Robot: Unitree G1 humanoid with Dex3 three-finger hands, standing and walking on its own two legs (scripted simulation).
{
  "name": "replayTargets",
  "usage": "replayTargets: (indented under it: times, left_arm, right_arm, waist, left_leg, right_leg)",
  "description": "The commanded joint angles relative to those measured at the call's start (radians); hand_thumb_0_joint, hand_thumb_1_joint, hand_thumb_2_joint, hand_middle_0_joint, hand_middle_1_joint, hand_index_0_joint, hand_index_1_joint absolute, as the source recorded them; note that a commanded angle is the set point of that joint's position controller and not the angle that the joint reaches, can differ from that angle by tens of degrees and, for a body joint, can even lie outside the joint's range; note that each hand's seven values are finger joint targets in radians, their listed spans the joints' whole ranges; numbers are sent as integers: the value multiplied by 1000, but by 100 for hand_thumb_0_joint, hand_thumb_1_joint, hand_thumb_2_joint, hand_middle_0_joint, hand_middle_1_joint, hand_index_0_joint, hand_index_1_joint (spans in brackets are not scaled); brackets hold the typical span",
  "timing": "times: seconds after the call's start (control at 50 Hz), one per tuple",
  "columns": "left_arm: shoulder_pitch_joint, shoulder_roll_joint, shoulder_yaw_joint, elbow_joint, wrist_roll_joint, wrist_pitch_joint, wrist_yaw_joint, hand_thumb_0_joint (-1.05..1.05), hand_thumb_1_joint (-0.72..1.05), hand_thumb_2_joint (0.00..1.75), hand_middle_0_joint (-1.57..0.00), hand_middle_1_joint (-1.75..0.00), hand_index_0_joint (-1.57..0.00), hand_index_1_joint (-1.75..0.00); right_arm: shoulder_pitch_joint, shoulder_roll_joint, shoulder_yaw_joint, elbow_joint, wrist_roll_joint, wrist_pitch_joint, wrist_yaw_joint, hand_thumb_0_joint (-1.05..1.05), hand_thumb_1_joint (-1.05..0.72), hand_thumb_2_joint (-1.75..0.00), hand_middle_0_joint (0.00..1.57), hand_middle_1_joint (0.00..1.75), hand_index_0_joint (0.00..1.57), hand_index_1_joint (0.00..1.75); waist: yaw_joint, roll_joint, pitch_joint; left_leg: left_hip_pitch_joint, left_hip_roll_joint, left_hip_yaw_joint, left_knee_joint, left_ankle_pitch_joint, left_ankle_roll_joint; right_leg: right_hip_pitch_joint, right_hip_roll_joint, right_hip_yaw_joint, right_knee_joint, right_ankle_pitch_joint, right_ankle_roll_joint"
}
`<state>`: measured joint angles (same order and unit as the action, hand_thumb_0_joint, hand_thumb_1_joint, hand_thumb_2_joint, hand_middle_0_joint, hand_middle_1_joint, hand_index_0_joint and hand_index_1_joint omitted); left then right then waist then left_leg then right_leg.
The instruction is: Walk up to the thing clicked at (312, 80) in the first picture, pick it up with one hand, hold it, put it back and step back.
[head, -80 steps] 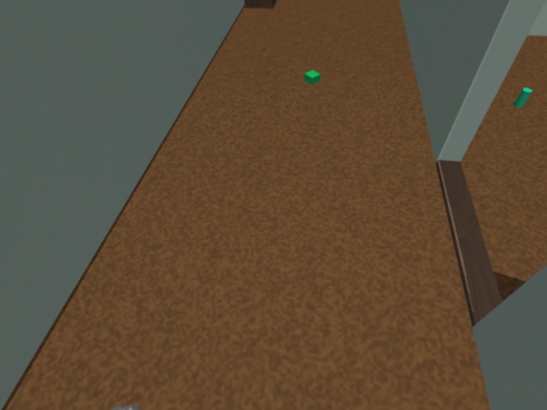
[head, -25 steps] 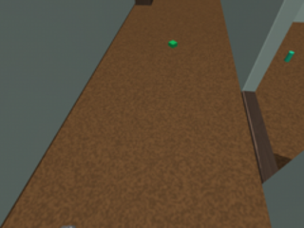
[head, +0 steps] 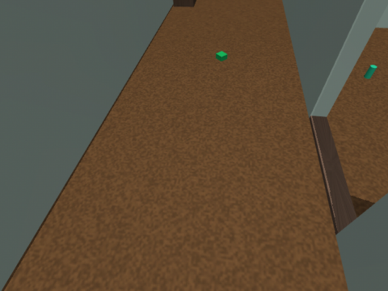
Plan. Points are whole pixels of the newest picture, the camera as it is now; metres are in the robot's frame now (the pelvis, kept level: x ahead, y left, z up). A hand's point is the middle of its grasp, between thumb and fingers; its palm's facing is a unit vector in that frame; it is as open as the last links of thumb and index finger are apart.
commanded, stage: stand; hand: left
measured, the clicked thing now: (221, 56) +2.29 -0.12 -0.76
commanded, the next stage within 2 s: walk up in 0.82 s
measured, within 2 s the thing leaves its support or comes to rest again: neither
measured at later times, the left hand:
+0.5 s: hand out of the picture +0.07 +0.25 -0.16, palm faces -0.02 -0.94 -0.34, open 7.4 cm
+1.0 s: hand out of the picture +0.11 +0.27 -0.15, palm faces -0.05 -0.93 -0.36, open 7.4 cm
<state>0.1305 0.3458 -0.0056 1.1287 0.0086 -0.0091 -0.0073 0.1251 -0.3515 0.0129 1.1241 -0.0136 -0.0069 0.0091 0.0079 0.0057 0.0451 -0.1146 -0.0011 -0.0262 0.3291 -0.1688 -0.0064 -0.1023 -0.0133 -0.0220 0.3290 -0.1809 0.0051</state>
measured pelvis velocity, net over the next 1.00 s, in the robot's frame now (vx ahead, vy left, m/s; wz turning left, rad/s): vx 0.04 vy -0.01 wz -0.07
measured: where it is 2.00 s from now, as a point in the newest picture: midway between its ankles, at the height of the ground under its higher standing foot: (231, 213)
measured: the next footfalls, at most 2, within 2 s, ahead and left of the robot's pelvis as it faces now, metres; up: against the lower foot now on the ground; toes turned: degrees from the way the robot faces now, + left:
right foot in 1.10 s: +0.14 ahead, -0.18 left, +0.00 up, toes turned -9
left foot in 1.54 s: +0.52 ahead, +0.04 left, +0.00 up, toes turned +1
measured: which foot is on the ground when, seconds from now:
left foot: down 0.00-1.00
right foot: down 0.00-0.92, up 0.94-1.00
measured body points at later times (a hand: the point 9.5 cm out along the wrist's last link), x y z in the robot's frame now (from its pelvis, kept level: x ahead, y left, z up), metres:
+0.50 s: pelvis +0.01 +0.00 +0.00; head +0.01 +0.00 +0.45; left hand +0.07 +0.30 -0.13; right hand +0.08 -0.30 -0.14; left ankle +0.01 +0.12 -0.75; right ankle +0.00 -0.12 -0.75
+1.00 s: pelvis +0.04 -0.01 -0.01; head +0.03 -0.02 +0.44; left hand +0.11 +0.31 -0.13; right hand +0.10 -0.34 -0.13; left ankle +0.01 +0.12 -0.75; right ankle +0.01 -0.12 -0.74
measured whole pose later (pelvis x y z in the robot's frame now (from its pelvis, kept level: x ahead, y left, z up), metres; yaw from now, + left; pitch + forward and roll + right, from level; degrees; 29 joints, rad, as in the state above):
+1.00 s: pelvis +0.04 -0.01 -0.01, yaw -4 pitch +0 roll +2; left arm 0.20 0.42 0.07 1.06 0.04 -0.01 -0.08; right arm 0.18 -0.40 -0.09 1.04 -0.05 -0.06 0.07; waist 0.02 -0.02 -0.01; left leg -0.14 0.01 0.05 0.45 -0.29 0.02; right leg -0.28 -0.04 -0.01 0.67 -0.47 -0.03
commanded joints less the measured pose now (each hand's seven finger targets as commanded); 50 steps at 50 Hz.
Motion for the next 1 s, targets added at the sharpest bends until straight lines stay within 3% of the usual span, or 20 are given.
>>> replayTargets:
  times: [0.0, 0.26, 0.5, 0.78, 0.8, 0.82, 0.84, 0.88, 0.9, 0.92, 0.94, 0.96, 0.98]
  left_arm:
    - [-36, 219, 43, -62, 1, -22, 17, 0, 90, 90, -20, -30, -20, -30]
    - [-34, 219, 43, -63, 2, -20, 14, 0, 90, 90, -20, -30, -20, -30]
    - [-28, 217, 42, -60, -1, -22, 15, 0, 90, 90, -20, -30, -20, -30]
    - [-41, 222, 45, -65, 1, -20, 19, 0, 90, 90, -20, -30, -20, -30]
    - [10, 350, 129, -140, 24, -39, -24, 0, 90, 90, -20, -30, -20, -30]
    - [-7, 341, 132, -140, 33, -40, -41, 0, 90, 90, -20, -30, -20, -30]
    - [-52, 318, 131, -155, 34, -39, -50, 0, 90, 90, -20, -30, -20, -30]
    - [-107, 270, 128, -189, 32, -49, -62, 0, 90, 90, -20, -30, -20, -30]
    - [-138, 251, 123, -203, 31, -50, -66, 0, 90, 90, -20, -30, -20, -30]
    - [-146, 247, 120, -219, 31, -50, -71, 0, 90, 90, -20, -30, -20, -30]
    - [-150, 259, 118, -233, 29, -53, -73, 0, 90, 90, -20, -30, -20, -30]
    - [-165, 276, 116, -237, 30, -58, -81, 0, 90, 90, -20, -30, -20, -30]
    - [-166, 284, 119, -236, 29, -59, -88, 0, 90, 90, -20, -30, -20, -30]
  right_arm:
    - [-38, -214, -44, -59, 6, -22, -19, 0, -90, -90, 20, 30, 20, 30]
    - [-39, -212, -42, -57, 6, -23, -18, 0, -90, -90, 20, 30, 20, 30]
    - [-50, -216, -42, -59, 7, -25, -18, 0, -90, -90, 20, 30, 20, 30]
    - [-45, -218, -44, -64, 5, -21, -22, 0, -90, -90, 20, 30, 20, 30]
    - [17, -339, -130, -125, -20, -52, 7, 0, -90, -90, 20, 30, 20, 30]
    - [10, -353, -142, -120, -30, -59, 22, 0, -90, -90, 20, 30, 20, 30]
    - [0, -347, -145, -127, -34, -59, 31, 0, -90, -90, 20, 30, 20, 30]
    - [5, -325, -155, -148, -30, -64, 38, 0, -90, -90, 20, 30, 20, 30]
    - [24, -333, -165, -145, -29, -71, 36, 0, -90, -90, 20, 30, 20, 30]
    - [49, -352, -180, -144, -31, -78, 37, 0, -90, -90, 20, 30, 20, 30]
    - [63, -372, -190, -151, -32, -82, 37, 0, -90, -90, 20, 30, 20, 30]
    - [92, -369, -193, -157, -29, -84, 39, 0, -90, -90, 20, 30, 20, 30]
    - [89, -371, -192, -169, -28, -83, 42, 0, -90, -90, 20, 30, 20, 30]
  waist:
    - [-3, -8, -40]
    - [-3, 3, -37]
    - [2, -3, -67]
    - [-5, -3, -72]
    - [-2, -39, -216]
    - [-5, 4, -149]
    - [-14, 38, -68]
    - [-29, 53, 47]
    - [-41, 106, 89]
    - [-59, 153, 79]
    - [-68, 138, 73]
    - [-85, 93, 45]
    - [-82, 102, 33]
  left_leg:
    - [-10, 120, -94, -59, 84, 31]
    - [-29, 119, -98, -71, 64, 29]
    - [12, 124, -96, -51, 142, 30]
    - [16, 122, -89, -39, 154, 27]
    - [27, 127, -109, 54, -435, 109]
    - [-27, 137, -136, 59, -589, 125]
    - [-73, 144, -157, 39, -621, 126]
    - [-95, 220, -251, -30, -594, 163]
    - [-20, 279, -319, -109, -539, 194]
    - [113, 362, -396, -190, -490, 240]
    - [182, 421, -445, -224, -454, 275]
    - [209, 419, -442, -237, -489, 278]
    - [166, 402, -408, -247, -548, 265]
  right_leg:
    - [-4, -116, 98, -60, 64, -27]
    - [5, -115, 98, -57, 62, -26]
    - [11, -119, 95, -48, 108, -27]
    - [21, -123, 99, -50, 145, -31]
    - [-2, -94, 125, 44, -388, -71]
    - [-121, -116, 168, 96, -549, -91]
    - [-219, -106, 166, 121, -564, -86]
    - [-357, -92, 132, 202, -434, -74]
    - [-445, -57, 51, 290, -279, -51]
    - [-539, -40, 8, 386, -259, -30]
    - [-593, -82, 59, 397, -313, -26]
    - [-600, -85, 71, 397, -329, -22]
    - [-571, -104, 83, 410, -318, -15]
